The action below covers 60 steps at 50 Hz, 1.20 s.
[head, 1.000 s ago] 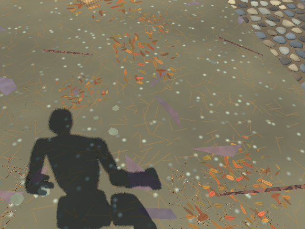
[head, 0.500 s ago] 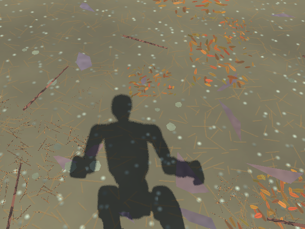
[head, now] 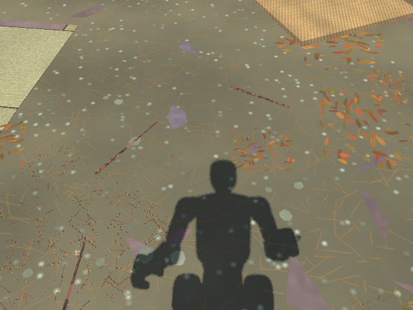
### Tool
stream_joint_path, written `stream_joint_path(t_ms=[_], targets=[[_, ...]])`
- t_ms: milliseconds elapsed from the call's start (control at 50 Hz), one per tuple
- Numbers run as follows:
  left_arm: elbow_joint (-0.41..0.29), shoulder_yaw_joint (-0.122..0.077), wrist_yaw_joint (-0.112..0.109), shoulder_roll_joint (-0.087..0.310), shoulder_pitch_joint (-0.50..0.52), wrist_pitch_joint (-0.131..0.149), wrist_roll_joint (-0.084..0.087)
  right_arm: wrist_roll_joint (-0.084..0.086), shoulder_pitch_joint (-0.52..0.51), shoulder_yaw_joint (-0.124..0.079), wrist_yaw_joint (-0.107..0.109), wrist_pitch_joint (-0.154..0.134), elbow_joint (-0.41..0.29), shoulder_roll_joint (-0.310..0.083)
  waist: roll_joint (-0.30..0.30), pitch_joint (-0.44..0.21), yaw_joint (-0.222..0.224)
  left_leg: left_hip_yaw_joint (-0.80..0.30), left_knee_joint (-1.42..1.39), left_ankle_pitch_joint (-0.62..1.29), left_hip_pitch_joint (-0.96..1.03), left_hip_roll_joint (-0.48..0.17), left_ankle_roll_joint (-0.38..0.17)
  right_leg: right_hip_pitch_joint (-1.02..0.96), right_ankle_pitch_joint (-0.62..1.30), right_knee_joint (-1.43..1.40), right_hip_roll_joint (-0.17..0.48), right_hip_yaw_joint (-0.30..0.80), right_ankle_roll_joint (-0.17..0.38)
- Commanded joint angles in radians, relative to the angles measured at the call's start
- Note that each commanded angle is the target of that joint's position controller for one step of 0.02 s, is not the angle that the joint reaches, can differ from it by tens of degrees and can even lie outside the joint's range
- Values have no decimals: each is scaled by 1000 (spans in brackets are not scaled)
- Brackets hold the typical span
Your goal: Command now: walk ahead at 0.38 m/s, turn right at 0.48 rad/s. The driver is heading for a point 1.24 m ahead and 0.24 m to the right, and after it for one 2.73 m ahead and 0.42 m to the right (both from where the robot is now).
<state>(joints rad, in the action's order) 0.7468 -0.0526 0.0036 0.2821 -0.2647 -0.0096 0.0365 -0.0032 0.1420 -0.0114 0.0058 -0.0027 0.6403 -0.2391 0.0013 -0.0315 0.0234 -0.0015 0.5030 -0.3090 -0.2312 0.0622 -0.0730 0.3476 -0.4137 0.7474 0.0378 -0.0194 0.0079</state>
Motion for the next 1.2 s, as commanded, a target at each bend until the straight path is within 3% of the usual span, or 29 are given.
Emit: stream_joint_path(t_ms=[20,80,140,160,180,200,220,260,360,440,500,540,560,580,600,620,660,720,800,860,920,960,980,1000,1020,1060,1100,1140,1200], targets=[[-126,-19,16,99,157,48,15,21,105,-90,11,-36,-16,-235,-110,106,-105,-447,-323,-392,212,-427,-173,330,-78,13,63,43,82],[-108,-17,26,86,104,60,18,24,57,-96,-2,-53,-24,-224,-76,63,-63,-291,-325,-246,214,-389,-129,223,-23,-61,67,5,115],[-14,-30,24,89,-128,60,9,26,-73,-94,-12,-52,-52,-200,-2,3,72,-25,-137,-156,-24,-255,-50,-187,132,-218,-36,-122,121],[42,-60,17,155,-307,63,4,10,-119,-77,-9,-64,-75,-145,102,-39,142,105,169,13,-212,-166,5,-426,72,-229,-19,-12,160],[34,-98,15,306,-421,79,-2,1,-178,-49,-13,-90,-151,-69,360,-20,166,127,604,-121,-617,5,98,-623,-157,-444,227,591,336],[-17,-75,24,243,-376,98,-8,23,-188,-47,-24,-130,-167,-98,252,-26,156,-70,735,-203,-828,8,81,-710,-281,-552,290,832,405],[-42,-59,24,190,-309,105,-20,48,-182,-53,-39,-156,-164,-139,170,26,126,-100,766,-143,-902,-47,63,-718,-227,-545,289,771,384],[-63,-47,22,165,-278,95,-14,13,-165,-52,-48,-174,-138,-156,30,68,88,-85,657,-26,-854,-90,60,-630,-99,-529,234,614,339],[-77,-17,-29,130,-171,67,-11,0,-240,-38,-68,-158,-143,-110,72,176,35,16,246,245,-524,-43,124,-224,212,-587,78,327,253],[-19,-20,-42,145,-239,84,-1,24,-333,-34,-75,-159,-171,-104,139,195,69,23,41,448,-277,-26,97,-141,314,-664,112,290,207],[14,-26,-37,167,-257,85,-18,36,-278,-61,-62,-151,-163,-171,180,109,28,72,4,371,-229,5,43,-365,845,-514,137,227,158],[25,-30,-30,187,-236,66,-58,54,-16,-92,-39,-126,-107,-221,237,-72,-126,145,76,271,59,54,-24,-383,1351,-166,130,158,129],[0,-26,-33,179,-170,63,-73,51,239,-100,-25,-104,-43,-236,211,-183,-250,52,161,214,386,-38,-70,-164,1319,130,120,155,105],[-34,10,-25,24,-264,80,-65,13,402,-110,-24,-101,4,-308,-178,-373,-184,-490,98,-187,747,-290,-259,197,554,649,-57,157,38],[-42,27,-4,41,-275,112,-26,26,432,-102,-42,-113,38,-262,-414,-463,-165,-968,-188,-469,812,-356,-305,346,-12,757,-130,208,38],[-78,13,8,105,-128,136,16,19,334,-88,-31,-108,28,-185,-306,-233,-173,-890,-232,-481,693,-336,-266,467,26,780,-60,211,62],[-133,29,14,95,68,174,-20,3,263,-87,-34,-107,23,-183,13,-44,-119,-680,-252,-176,344,-259,-231,400,70,621,-10,187,84],[-134,33,18,67,40,168,-42,7,184,-68,-27,-104,19,-130,-30,56,-1,-557,-325,-56,95,-184,-260,312,66,422,35,182,47],[-216,58,25,45,210,172,-66,47,160,-82,6,-105,19,-176,-28,185,-1,-389,-380,3,-267,-114,-206,110,321,29,35,109,-25],[-226,37,23,79,260,166,-39,58,228,-100,14,-102,30,-223,-45,141,-37,-394,-368,-39,-325,-117,-145,-153,575,-111,-17,115,-69],[-230,5,2,123,259,160,-13,64,301,-99,12,-78,51,-197,-50,117,-39,-427,-211,-3,-112,-136,-92,-137,423,-200,-21,129,-67],[-199,-40,-11,178,14,159,-3,31,290,-87,-3,-66,47,-176,-65,-52,113,-366,162,272,-115,-78,-21,-409,292,-162,-1,109,-23],[-168,-61,-25,242,-230,148,-11,-8,289,-53,-8,-66,14,-81,58,-252,194,-290,544,141,-275,-29,8,-710,18,-139,183,314,31],[-134,-73,0,349,-241,138,-50,76,464,-15,-10,-84,-38,29,543,-406,53,-199,905,-239,-542,20,36,-883,-393,-435,435,978,198],[-152,-60,2,241,-177,131,-38,102,383,-25,7,-75,-12,-66,392,-257,84,-166,1015,-126,-666,-65,39,-771,-555,-515,399,1016,180],[-127,-37,-6,144,-99,117,-46,54,184,-41,7,-62,-30,-126,105,-31,90,-106,987,-5,-666,-145,32,-531,-132,-468,325,619,136],[-92,-23,-8,84,-43,118,-67,43,117,-49,-14,-44,-60,-107,104,61,34,-119,885,24,-574,-202,23,-340,99,-488,251,380,121],[-62,-19,-4,47,-17,125,-44,58,93,-42,-26,-16,-81,-67,109,86,2,-110,836,7,-579,-229,16,-301,205,-519,238,243,110],[-41,-30,-9,88,17,132,-38,40,42,-30,-40,-8,-116,-56,55,139,-32,-100,729,122,-620,-241,27,-262,353,-573,246,88,116]])
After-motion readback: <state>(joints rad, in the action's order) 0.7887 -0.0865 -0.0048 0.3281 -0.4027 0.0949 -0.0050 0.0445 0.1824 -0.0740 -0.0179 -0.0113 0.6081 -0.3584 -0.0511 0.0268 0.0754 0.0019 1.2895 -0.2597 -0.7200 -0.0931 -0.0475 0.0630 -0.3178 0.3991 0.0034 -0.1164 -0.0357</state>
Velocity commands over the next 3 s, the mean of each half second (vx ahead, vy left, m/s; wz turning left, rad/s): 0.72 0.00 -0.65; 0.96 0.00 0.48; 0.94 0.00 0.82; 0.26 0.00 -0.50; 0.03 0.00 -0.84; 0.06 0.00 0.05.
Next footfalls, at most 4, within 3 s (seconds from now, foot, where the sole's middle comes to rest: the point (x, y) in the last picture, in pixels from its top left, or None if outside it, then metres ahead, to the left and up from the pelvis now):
0.16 right None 0.05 -0.16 -0.77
0.56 left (259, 300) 0.56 -0.12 -0.77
0.98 right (353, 226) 0.85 -0.49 -0.77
1.42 left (263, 148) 1.24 -0.18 -0.77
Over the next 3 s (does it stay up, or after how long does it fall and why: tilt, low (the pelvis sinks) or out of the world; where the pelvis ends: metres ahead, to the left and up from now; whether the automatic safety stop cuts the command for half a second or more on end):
stays up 1.47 -0.17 0.01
